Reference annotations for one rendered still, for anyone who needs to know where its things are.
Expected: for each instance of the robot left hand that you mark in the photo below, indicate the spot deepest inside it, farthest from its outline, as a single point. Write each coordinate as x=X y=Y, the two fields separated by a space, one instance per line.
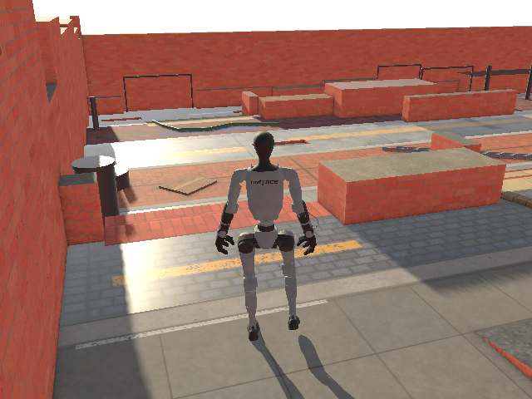
x=220 y=241

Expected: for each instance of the robot right forearm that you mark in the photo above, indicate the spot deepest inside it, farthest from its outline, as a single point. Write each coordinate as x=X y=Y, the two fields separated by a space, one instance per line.
x=305 y=222

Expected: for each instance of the robot left forearm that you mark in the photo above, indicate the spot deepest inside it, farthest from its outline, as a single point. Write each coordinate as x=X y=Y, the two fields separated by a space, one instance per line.
x=224 y=222

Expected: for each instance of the right robot thigh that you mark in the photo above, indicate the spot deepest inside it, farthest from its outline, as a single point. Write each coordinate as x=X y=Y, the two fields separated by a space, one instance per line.
x=286 y=246

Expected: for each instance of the robot right hand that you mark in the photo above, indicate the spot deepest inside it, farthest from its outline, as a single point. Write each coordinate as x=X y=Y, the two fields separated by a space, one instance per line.
x=310 y=241

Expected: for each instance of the robot left upper arm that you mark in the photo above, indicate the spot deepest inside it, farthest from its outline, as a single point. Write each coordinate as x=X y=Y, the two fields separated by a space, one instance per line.
x=234 y=190

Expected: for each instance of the robot head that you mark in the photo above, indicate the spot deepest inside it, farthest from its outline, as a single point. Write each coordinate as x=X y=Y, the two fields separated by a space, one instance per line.
x=263 y=144

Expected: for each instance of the robot right upper arm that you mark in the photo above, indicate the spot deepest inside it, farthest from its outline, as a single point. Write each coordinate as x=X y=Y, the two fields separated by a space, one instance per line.
x=291 y=175

